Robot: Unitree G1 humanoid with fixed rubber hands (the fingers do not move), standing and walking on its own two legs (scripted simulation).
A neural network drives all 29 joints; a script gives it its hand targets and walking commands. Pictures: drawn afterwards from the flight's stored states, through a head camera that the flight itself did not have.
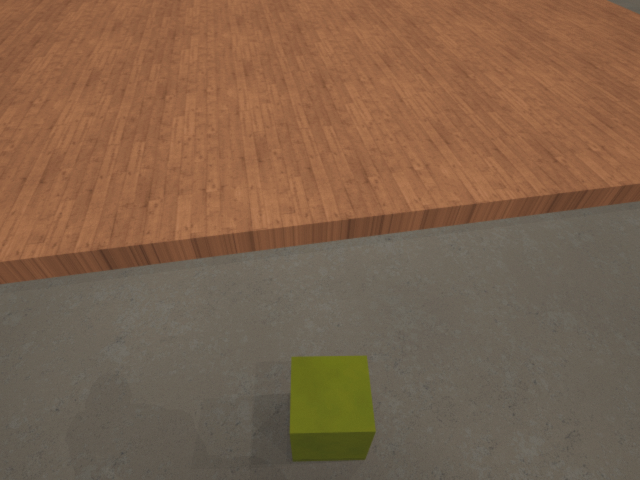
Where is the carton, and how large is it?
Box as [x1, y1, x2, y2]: [290, 356, 375, 460]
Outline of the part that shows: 292,357 290,398 290,440 293,460 364,459 375,431 366,356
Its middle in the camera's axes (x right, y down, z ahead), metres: +0.03 +0.47 +1.10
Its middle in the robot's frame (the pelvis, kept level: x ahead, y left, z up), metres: +0.46 -0.04 -0.65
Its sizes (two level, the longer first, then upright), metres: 0.210 0.200 0.250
